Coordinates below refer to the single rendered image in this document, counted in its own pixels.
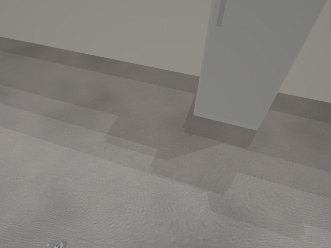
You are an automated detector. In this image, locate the fridge door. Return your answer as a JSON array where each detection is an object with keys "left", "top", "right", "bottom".
[{"left": 196, "top": 0, "right": 326, "bottom": 126}]

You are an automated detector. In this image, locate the handle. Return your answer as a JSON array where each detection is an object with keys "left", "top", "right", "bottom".
[{"left": 216, "top": 0, "right": 227, "bottom": 27}]

